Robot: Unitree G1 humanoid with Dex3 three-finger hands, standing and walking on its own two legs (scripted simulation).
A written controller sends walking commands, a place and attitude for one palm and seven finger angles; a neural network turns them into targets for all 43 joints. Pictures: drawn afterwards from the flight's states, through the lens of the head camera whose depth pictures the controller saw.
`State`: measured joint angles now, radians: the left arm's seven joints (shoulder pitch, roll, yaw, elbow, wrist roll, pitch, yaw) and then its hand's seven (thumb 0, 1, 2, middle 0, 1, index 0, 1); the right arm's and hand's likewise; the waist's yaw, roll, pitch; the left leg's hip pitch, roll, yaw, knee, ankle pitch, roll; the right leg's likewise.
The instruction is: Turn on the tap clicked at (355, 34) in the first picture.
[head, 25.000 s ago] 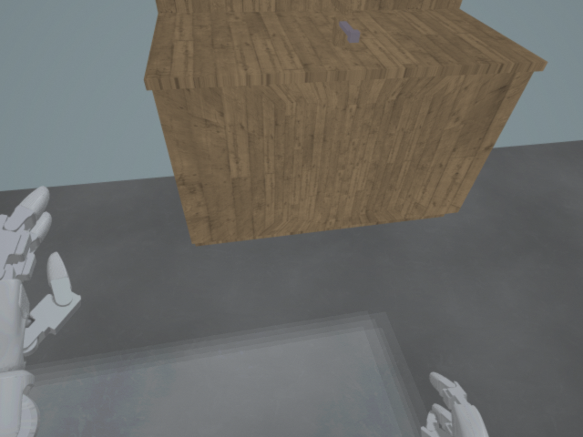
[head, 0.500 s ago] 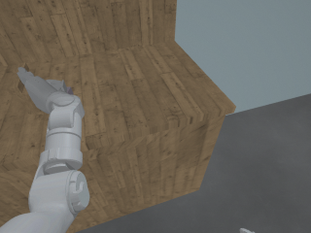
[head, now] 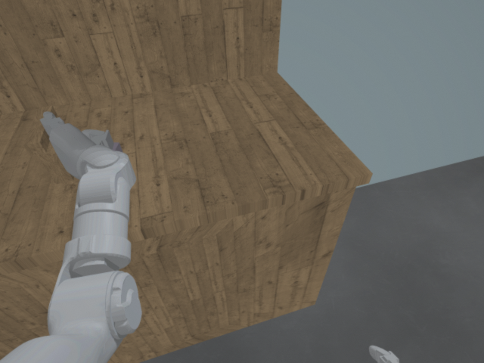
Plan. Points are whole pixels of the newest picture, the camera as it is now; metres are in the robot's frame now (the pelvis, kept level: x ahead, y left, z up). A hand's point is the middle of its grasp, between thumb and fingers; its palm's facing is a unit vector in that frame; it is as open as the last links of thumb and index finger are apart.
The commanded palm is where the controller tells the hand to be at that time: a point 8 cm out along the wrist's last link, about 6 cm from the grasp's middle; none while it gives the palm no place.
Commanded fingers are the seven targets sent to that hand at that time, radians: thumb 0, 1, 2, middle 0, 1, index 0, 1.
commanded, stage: lift the hand up off the lever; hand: left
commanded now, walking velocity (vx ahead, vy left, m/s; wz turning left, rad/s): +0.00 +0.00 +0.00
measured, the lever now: (113, 152) +0.48 +0.30 +0.11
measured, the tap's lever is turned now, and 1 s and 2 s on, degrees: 72 72 72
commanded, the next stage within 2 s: draw the hand back beside the body in 0.04 s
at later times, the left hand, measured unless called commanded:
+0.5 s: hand (92, 182) +0.34 +0.26 +0.16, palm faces +0.44 -0.88 -0.19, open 7.7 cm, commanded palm +0.30 +0.28 +0.19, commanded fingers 0.00 0.90 0.90 -0.17 -0.21 -0.17 -0.21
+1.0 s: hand (68, 227) +0.24 +0.25 +0.18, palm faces +0.38 -0.90 -0.22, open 7.5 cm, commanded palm +0.20 +0.28 +0.18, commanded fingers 0.00 0.90 0.90 -0.19 -0.28 -0.19 -0.28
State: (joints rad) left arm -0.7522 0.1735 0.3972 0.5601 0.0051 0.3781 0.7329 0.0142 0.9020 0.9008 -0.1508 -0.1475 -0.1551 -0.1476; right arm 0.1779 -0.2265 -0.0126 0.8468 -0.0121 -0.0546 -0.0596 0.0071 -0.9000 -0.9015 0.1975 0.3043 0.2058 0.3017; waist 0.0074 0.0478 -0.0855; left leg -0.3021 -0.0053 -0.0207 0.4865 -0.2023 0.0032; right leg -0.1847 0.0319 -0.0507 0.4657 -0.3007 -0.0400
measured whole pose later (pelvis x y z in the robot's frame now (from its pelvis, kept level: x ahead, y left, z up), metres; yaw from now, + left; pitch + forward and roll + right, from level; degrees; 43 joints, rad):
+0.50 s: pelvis +0.00 +0.00 +0.01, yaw -4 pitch -4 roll +0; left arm -0.21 0.38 0.33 0.26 -0.10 0.11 0.14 0.01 0.90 0.90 -0.17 -0.18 -0.17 -0.18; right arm 0.21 -0.27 0.00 0.70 0.04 -0.04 -0.09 0.01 -0.90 -0.90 0.20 0.30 0.21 0.30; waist 0.01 0.05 -0.01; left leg -0.16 0.02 0.04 0.41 -0.18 0.00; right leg -0.07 0.05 0.01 0.39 -0.26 -0.04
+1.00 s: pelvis -0.03 +0.01 +0.01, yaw -3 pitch -7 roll -1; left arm 0.10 0.32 0.25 -0.10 -0.09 -0.11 0.12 0.01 0.89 0.90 -0.19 -0.25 -0.20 -0.25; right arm 0.17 -0.22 0.02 0.68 0.01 -0.10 -0.07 0.01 -0.90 -0.90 0.20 0.30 0.21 0.30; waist 0.05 0.06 0.04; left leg -0.10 0.01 0.03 0.35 -0.12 0.01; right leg 0.00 0.05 0.00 0.31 -0.19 -0.03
